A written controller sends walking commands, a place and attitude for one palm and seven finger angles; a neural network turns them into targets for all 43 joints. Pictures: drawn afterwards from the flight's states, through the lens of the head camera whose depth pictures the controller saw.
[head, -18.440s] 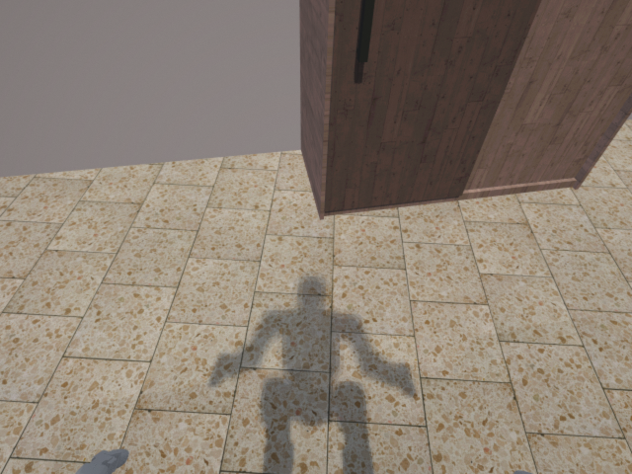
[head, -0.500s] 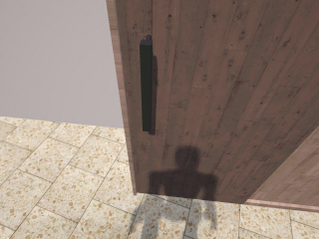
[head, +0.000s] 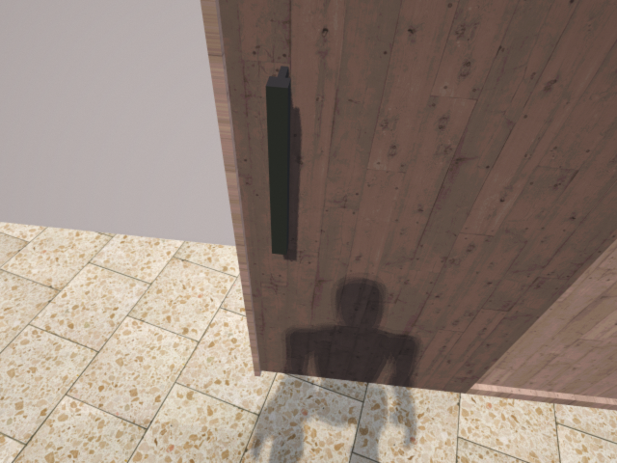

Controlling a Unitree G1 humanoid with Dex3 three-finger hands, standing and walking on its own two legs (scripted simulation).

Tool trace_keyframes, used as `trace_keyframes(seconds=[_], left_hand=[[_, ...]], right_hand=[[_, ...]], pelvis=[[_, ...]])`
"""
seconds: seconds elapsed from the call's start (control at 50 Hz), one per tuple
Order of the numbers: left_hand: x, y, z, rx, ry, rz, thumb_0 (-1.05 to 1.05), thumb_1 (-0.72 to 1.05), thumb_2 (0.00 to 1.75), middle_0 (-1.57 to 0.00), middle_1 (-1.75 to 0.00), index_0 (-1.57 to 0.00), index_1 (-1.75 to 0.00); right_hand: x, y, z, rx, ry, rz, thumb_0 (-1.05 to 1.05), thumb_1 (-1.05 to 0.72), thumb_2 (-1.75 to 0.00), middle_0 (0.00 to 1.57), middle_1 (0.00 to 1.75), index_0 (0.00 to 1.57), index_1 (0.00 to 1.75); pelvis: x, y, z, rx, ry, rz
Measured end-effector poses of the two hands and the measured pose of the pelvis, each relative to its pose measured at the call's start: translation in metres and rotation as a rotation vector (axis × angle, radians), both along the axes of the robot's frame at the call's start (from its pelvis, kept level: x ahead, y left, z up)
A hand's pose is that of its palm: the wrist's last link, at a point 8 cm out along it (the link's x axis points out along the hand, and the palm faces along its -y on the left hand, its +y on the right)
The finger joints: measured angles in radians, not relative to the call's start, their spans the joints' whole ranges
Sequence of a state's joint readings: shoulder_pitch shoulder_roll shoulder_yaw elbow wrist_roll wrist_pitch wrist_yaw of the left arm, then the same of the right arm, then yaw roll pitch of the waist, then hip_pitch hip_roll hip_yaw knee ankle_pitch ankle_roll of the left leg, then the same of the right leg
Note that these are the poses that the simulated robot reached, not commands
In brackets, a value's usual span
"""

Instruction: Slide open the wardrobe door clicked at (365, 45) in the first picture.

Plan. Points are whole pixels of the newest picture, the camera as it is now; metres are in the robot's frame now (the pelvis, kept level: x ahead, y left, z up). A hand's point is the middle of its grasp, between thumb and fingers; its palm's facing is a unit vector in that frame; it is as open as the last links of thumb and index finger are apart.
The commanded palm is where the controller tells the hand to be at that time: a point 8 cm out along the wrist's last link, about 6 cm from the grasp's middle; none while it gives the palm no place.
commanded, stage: look again from close up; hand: left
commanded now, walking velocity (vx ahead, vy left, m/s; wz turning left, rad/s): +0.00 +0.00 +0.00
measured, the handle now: (281, 172) +0.49 +0.08 +0.12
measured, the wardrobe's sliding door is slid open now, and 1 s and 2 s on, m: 0.00 0.00 0.00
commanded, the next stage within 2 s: raise the hand with hooked fingers in 0.98 s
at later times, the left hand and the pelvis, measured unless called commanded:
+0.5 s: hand out of the picture -0.01 +0.15 -0.18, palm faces +0.02 -0.99 -0.17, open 7.3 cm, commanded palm none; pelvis +0.01 -0.01 +0.00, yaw +0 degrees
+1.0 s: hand out of the picture -0.01 +0.15 -0.18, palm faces +0.02 -0.99 -0.16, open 7.3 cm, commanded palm none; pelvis +0.01 -0.01 +0.00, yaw +0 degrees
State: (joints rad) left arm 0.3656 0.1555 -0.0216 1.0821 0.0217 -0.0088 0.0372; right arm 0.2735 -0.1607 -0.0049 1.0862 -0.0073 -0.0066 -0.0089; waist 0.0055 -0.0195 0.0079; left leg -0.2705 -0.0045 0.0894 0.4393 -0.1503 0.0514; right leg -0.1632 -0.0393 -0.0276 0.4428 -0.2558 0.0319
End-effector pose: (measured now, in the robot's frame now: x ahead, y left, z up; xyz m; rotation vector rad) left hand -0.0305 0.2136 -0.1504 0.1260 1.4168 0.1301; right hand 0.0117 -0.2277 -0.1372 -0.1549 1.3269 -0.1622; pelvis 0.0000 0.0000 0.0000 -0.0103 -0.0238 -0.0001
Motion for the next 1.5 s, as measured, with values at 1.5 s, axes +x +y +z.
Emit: trace_keyframes(seconds=[1.5], left_hand=[[0.195,-0.012,0.117,-0.172,-1.264,-0.142,0.01,0.62,0.77,-0.22,-0.48,-0.23,-0.49]], right_hand=[[0.190,-0.058,0.062,-0.112,-0.829,0.158,0.01,-0.91,-0.90,0.20,0.30,0.20,0.30]], pelvis=[[0.001,-0.038,-0.050,0.011,0.136,0.017]])
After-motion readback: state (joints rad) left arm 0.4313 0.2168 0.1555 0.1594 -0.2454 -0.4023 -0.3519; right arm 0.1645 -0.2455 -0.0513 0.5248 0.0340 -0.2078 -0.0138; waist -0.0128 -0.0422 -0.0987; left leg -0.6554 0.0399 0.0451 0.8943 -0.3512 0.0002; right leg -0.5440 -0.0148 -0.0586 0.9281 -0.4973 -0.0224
